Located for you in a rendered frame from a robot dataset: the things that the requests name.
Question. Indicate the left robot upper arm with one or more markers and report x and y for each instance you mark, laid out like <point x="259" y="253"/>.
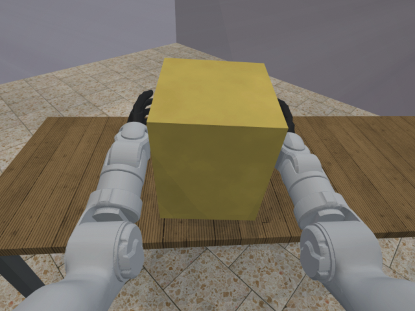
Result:
<point x="100" y="258"/>

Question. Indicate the right robot hand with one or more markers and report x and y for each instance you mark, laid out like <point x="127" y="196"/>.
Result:
<point x="287" y="115"/>

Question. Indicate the right robot forearm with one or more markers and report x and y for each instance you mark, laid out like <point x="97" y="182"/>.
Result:
<point x="308" y="186"/>

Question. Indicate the right robot upper arm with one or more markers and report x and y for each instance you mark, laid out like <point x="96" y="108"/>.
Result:
<point x="345" y="257"/>

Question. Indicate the table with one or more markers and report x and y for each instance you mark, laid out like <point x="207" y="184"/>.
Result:
<point x="369" y="160"/>

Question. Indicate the carton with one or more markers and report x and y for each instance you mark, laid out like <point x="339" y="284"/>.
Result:
<point x="215" y="130"/>

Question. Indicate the left robot hand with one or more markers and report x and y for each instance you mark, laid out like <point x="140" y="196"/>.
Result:
<point x="139" y="112"/>

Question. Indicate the left robot forearm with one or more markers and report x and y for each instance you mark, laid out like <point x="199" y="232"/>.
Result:
<point x="122" y="177"/>

